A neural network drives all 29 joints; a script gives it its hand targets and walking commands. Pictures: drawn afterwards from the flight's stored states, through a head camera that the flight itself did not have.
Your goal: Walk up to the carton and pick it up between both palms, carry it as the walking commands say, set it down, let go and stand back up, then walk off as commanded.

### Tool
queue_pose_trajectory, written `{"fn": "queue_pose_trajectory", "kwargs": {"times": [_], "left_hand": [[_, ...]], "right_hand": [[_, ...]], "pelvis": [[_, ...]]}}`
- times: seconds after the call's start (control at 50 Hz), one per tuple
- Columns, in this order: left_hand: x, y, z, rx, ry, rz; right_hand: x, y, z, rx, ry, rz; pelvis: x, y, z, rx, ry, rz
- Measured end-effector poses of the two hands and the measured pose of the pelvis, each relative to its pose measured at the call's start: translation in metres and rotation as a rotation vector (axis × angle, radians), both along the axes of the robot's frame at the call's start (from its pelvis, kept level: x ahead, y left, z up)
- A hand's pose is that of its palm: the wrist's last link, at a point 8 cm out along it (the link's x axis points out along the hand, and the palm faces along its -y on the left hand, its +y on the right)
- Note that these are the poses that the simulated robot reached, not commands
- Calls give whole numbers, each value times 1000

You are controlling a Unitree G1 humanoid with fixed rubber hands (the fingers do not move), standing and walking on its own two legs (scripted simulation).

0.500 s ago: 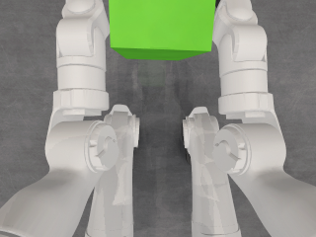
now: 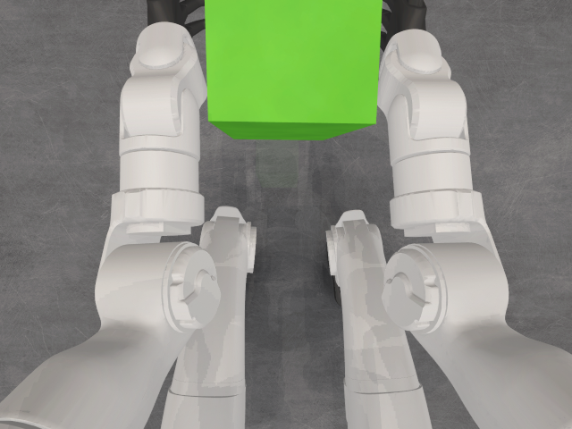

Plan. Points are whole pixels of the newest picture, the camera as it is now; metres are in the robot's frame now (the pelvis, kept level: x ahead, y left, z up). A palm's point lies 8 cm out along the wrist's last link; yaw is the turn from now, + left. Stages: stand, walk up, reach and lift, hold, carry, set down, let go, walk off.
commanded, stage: reach and lift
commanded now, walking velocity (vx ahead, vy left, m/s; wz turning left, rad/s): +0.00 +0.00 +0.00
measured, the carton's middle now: (284, 72) +0.51 +0.02 -0.12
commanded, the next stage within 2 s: none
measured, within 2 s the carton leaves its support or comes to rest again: neither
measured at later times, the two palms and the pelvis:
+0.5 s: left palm (143, 16) +0.50 +0.13 +0.02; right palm (432, 21) +0.50 -0.10 +0.02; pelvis +0.01 +0.00 +0.06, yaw +0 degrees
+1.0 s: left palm out of the picture +0.47 +0.13 +0.14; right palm out of the picture +0.47 -0.10 +0.14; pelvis +0.08 +0.00 +0.14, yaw +0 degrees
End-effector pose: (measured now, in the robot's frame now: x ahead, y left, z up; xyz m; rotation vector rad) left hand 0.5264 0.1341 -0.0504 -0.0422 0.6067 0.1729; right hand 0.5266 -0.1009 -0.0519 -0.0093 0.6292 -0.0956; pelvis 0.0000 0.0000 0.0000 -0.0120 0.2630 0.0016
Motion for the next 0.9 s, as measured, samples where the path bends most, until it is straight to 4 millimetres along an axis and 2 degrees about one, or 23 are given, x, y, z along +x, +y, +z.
{"fn": "queue_pose_trajectory", "kwargs": {"times": [0.58, 0.66, 0.76, 0.9], "left_hand": [[-32, 2, 86, -3, 6, 18], [-37, 2, 101, -3, 28, 17], [-45, 3, 129, 9, 43, 13], [-55, 2, 172, 6, 72, 4]], "right_hand": [[-28, 2, 86, -5, 8, 20], [-34, 2, 100, -4, 31, 19], [-41, 3, 128, -2, 48, 22], [-56, 2, 168, 15, 80, -3]], "pelvis": [[9, -2, 69, -4, -79, 5], [17, -1, 79, -6, -44, 7], [35, -1, 93, -3, 38, 5], [62, 0, 124, 0, 28, 6]]}}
